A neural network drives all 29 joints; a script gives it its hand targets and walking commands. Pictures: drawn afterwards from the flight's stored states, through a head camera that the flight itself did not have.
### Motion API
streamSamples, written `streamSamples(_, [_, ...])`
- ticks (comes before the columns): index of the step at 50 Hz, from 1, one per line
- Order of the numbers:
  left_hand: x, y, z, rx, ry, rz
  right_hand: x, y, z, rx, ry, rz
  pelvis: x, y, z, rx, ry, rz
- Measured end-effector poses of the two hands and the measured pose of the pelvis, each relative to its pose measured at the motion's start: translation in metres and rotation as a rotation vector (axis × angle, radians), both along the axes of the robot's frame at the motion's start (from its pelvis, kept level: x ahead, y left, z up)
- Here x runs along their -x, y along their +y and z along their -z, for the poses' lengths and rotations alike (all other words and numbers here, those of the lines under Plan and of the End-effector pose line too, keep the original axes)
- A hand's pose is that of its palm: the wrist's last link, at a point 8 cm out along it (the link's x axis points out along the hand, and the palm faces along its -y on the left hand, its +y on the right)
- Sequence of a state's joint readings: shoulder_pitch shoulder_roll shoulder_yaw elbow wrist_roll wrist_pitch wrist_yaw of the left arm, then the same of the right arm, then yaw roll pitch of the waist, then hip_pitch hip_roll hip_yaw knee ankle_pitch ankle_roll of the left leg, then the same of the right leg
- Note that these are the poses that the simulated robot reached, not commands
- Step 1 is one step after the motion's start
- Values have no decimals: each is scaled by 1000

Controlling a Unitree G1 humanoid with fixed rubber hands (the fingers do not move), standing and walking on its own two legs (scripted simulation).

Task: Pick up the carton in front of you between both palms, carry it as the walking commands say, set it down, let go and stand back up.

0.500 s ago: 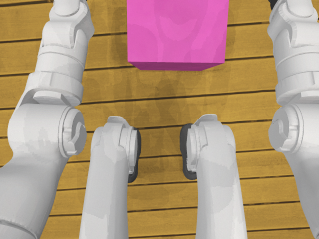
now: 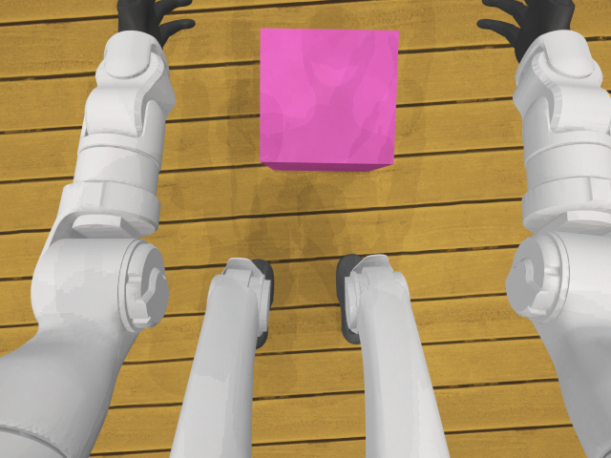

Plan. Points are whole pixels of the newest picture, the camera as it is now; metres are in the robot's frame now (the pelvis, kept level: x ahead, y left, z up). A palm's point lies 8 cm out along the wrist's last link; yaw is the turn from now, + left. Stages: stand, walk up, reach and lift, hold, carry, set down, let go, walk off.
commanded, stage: set down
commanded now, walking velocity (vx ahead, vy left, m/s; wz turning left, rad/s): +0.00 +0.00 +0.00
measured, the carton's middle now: (324, 113) +0.52 -0.04 -0.43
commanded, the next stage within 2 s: let go in 0.22 s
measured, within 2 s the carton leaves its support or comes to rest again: neither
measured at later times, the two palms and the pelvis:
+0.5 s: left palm (56, 54) +0.48 +0.17 +0.01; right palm out of the picture +0.47 -0.25 +0.01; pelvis +0.04 +0.00 +0.13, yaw -1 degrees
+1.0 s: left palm out of the picture +0.32 +0.23 +0.13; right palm out of the picture +0.30 -0.23 +0.13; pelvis +0.10 +0.01 +0.21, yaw -1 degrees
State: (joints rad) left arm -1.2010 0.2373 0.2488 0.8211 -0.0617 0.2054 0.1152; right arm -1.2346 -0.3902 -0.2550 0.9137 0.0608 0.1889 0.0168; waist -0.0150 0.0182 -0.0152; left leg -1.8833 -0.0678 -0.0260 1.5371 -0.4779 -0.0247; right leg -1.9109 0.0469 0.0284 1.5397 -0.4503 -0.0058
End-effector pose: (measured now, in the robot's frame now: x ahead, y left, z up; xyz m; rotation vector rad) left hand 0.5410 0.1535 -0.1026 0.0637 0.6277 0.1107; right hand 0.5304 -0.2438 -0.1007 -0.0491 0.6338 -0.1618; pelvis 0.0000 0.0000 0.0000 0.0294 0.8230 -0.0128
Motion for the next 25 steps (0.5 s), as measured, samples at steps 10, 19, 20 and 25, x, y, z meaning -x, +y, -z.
streamSamples(10, [3,2,-62,0,-4,5,1,0,-63,-5,-3,-5,-10,0,-58,4,-6,3])
streamSamples(19, [19,6,-97,-50,35,39,18,-1,-97,46,43,-41,-22,-1,-102,7,-32,6])
streamSamples(20, [24,7,-99,-61,45,47,24,-2,-100,57,54,-47,-25,-1,-108,7,-40,6])
streamSamples(25, [60,17,-115,-98,99,76,61,-7,-115,90,108,-71,-40,-3,-133,10,-95,7])
